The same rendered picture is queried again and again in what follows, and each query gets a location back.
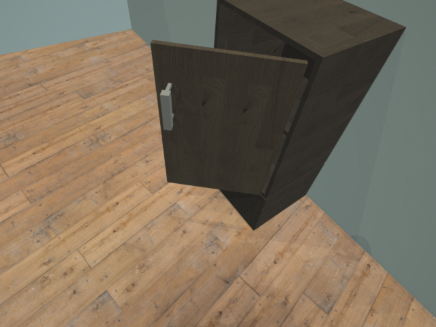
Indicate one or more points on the handle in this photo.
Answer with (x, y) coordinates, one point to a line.
(166, 108)

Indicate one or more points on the cupboard door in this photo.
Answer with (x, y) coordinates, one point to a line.
(230, 110)

